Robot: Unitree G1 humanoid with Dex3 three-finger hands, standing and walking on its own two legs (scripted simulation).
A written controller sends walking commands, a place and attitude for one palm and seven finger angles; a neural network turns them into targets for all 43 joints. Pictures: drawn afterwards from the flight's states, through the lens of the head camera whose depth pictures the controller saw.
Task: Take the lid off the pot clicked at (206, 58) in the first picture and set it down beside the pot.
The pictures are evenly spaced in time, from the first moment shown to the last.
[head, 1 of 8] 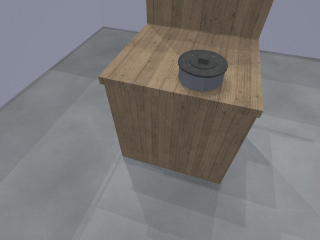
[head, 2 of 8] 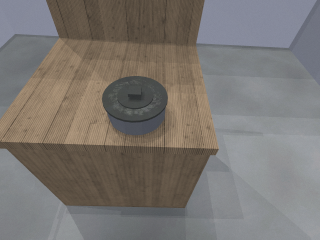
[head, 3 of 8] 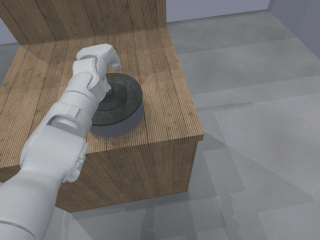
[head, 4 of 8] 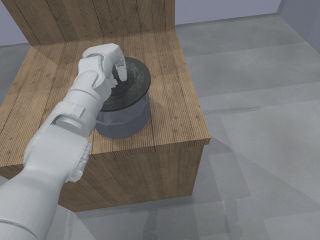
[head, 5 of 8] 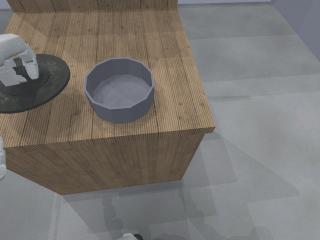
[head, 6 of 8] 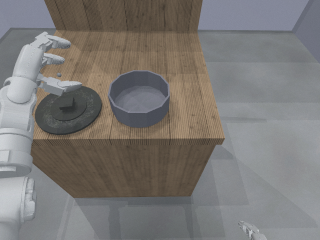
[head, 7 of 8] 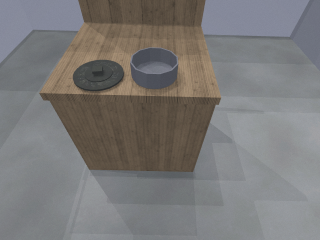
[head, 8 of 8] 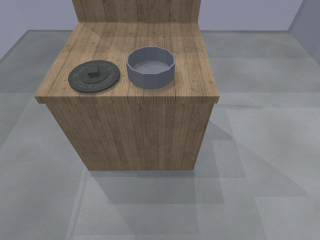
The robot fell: no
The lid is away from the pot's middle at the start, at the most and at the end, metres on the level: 0.00 0.25 0.24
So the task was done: yes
